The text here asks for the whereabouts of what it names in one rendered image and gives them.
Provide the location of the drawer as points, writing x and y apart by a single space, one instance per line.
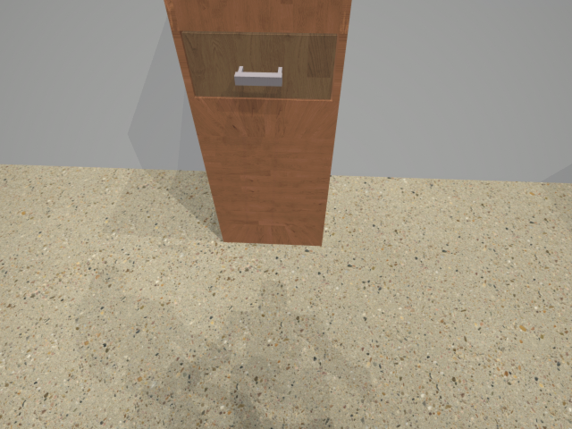
307 61

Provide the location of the cabinet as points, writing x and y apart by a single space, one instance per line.
268 160

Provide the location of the handle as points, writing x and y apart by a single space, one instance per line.
258 78

